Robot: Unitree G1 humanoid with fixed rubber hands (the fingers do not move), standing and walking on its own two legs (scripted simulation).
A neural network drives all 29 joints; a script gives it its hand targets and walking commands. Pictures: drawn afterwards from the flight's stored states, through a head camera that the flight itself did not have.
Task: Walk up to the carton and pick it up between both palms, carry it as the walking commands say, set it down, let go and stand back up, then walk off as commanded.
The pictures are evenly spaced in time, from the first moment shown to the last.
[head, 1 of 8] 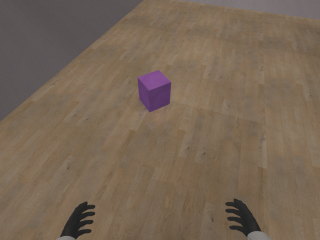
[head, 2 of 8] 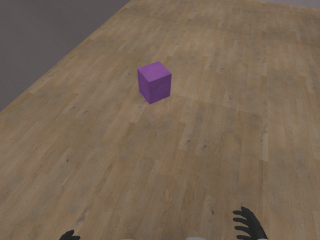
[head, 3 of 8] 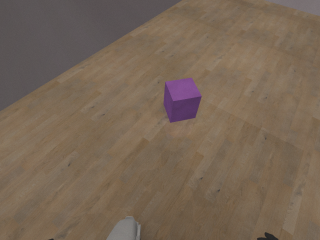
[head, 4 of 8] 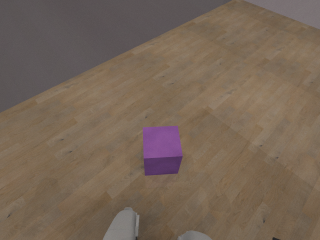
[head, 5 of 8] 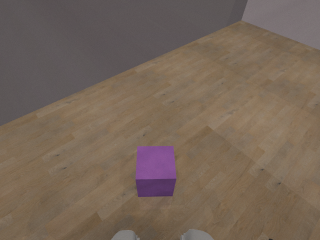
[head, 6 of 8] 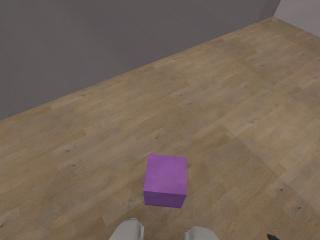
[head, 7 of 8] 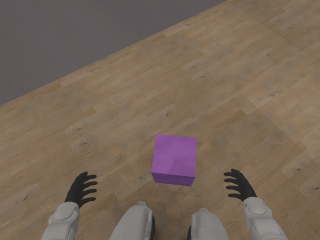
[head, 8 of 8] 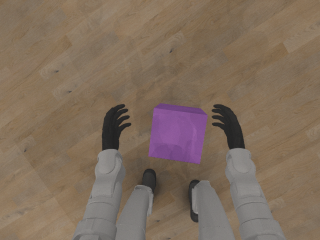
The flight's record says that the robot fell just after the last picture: yes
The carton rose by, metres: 0.00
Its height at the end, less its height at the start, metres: +0.00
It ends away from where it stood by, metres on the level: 0.00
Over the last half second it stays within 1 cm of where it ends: yes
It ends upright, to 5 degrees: yes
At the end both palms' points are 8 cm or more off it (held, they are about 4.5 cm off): yes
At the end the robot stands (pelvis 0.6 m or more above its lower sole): yes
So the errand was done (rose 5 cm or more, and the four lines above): no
